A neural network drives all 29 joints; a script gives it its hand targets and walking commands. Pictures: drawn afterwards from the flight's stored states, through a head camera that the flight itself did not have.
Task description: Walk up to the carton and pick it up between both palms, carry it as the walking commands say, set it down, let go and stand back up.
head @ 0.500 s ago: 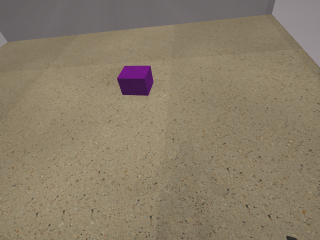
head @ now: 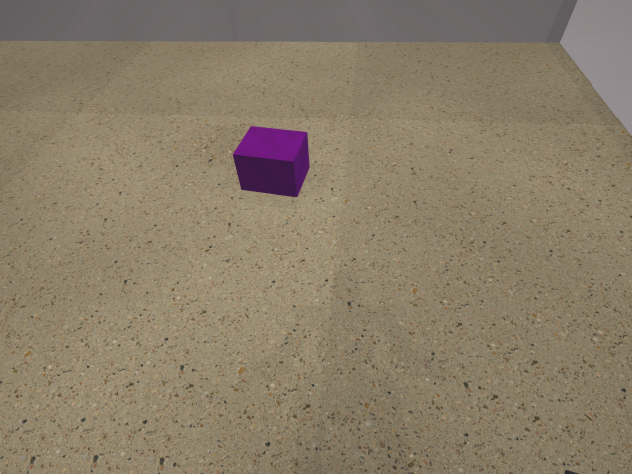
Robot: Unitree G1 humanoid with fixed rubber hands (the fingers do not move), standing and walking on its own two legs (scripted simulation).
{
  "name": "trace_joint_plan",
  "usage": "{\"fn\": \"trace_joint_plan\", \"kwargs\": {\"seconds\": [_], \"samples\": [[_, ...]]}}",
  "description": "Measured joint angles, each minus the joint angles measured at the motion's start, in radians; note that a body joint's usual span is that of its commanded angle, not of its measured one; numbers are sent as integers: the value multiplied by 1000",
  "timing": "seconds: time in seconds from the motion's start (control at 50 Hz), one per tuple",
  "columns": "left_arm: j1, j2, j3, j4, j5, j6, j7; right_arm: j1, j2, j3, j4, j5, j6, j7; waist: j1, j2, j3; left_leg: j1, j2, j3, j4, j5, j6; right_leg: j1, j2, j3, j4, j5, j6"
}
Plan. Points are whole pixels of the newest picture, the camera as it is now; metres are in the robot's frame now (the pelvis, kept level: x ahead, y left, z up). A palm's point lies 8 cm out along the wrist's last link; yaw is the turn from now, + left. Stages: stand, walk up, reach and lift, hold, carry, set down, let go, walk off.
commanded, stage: walk up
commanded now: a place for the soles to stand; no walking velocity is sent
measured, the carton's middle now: (273, 161) +1.59 +0.33 -0.65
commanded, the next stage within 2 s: none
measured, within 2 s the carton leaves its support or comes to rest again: neither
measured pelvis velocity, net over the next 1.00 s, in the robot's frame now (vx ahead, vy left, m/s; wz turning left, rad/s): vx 0.34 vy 0.02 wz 0.07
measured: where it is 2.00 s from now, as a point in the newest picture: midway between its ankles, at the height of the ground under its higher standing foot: (321, 351)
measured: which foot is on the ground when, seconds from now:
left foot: down 0.00-0.42, up 0.44-0.96, down 0.98-1.00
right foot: up 0.00-0.36, down 0.38-0.98, up 1.00-1.00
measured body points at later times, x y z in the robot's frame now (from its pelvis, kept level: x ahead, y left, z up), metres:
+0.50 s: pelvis +0.19 -0.04 +0.01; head +0.20 -0.07 +0.46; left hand +0.25 +0.28 -0.07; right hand +0.31 -0.34 -0.10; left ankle +0.10 +0.09 -0.66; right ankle +0.25 -0.13 -0.72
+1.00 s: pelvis +0.34 +0.02 +0.00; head +0.35 +0.01 +0.45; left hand +0.38 +0.35 -0.09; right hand +0.47 -0.27 -0.11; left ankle +0.44 +0.14 -0.72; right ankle +0.26 -0.12 -0.71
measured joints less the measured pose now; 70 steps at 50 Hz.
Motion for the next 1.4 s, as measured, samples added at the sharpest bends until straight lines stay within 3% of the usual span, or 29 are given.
{"fn": "trace_joint_plan", "kwargs": {"seconds": [0.06, 0.18, 0.36, 0.42, 0.48, 0.52, 0.58, 0.66, 0.76, 0.92, 0.96, 1.0, 1.04, 1.08, 1.2, 1.34, 1.4], "samples": [[-29, 5, 0, -1, 0, 0, -5, 0, 0, 0, 0, 0, 0, -13, 1, -17, -1, 55, -10, -10, -18, -27, 6, -90, 5, 2, 26, 39, 0], [-38, 18, 0, 0, 0, 13, -13, 0, 0, 1, 0, 0, -2, -11, 2, -54, -2, 159, -39, -25, -48, -76, 10, -160, 5, 3, -154, 78, 0], [-38, 18, 0, 1, 0, 18, -22, 0, 0, 0, 0, 0, -2, -3, 2, -57, -2, 256, -57, -47, -62, -175, 5, -177, 5, 3, -394, 189, 0], [-38, 11, 0, 0, 0, 10, -21, 0, 0, 0, 0, 0, -2, -8, 2, -37, -4, 261, -44, -55, -48, -214, -5, -172, 20, -3, -425, 327, -14], [-27, 4, 0, 1, 0, -12, -9, 0, 10, 0, 1, 0, -2, -11, 4, -16, -2, 171, -37, -68, 215, -220, -6, -143, 33, -18, -419, 264, -63], [-6, 1, 0, 1, 0, -12, -3, 1, 8, 0, 0, 0, -2, -17, 4, -4, -3, 113, -36, -80, 371, -212, -6, -99, 33, -18, -436, 238, -67], [22, -3, 0, 1, 0, -12, 7, 1, 8, 1, -1, 0, -2, -14, 3, 16, -3, 52, -18, -93, 418, -157, -6, -28, 34, -19, -483, 228, -67], [39, -3, 0, 0, 0, -12, 11, 1, 8, 1, -1, 0, 1, 2, 3, 40, -3, -33, 13, -103, 410, -54, -6, 43, 37, -19, -546, 224, -64], [41, -3, 0, 0, 0, -12, 11, 1, 7, 1, -1, 0, 4, 17, 2, 50, -4, -61, 39, -83, 280, 31, -13, 117, 37, -20, -599, 211, -50], [41, -2, 0, 1, 0, -12, 7, 1, 7, 1, -1, 0, 4, 30, 2, 49, -4, -57, 59, -25, 38, -12, -14, 141, 39, -30, -553, 120, -25], [41, 2, 0, 1, 0, -11, 7, 2, 6, 0, -1, 0, 3, 28, 1, 47, -2, -29, 59, -13, -29, -19, -14, 140, 36, -32, -496, 72, -18], [30, 6, 0, 2, 0, -6, 7, 2, 4, 0, 0, 0, -2, 10, -1, 36, 13, -5, 49, -9, -27, 47, -14, 95, 13, -25, -306, 17, -18], [4, 3, 0, 1, 0, 6, 5, 3, 16, 0, 6, 0, -2, -5, -1, 5, 20, 5, 22, -4, 19, 13, -14, 4, 7, 15, -73, 14, -18], [-10, 4, 0, 0, 0, 7, 1, 4, 19, 0, 7, 0, -2, -11, 0, -13, 19, 32, 10, -10, 14, -19, -14, -64, 12, 17, 26, 18, -18], [-11, 15, 0, 0, 0, 17, -7, 4, 20, 1, 6, 0, -2, -15, 1, -52, 18, 110, -15, -22, -2, -65, -7, -128, 12, 19, -117, 27, -18], [-10, 16, 0, 1, 0, 22, -9, 4, 20, 1, 7, 0, -2, -8, 1, -55, 18, 164, -24, -25, -2, -130, -5, -131, 12, 19, -302, 59, -18], [-6, 15, 0, 1, 0, 16, -8, 4, 20, 1, 7, 0, -2, -8, 1, -44, 13, 165, -17, -27, 9, -169, -5, -124, 21, 17, -358, 213, -18]]}}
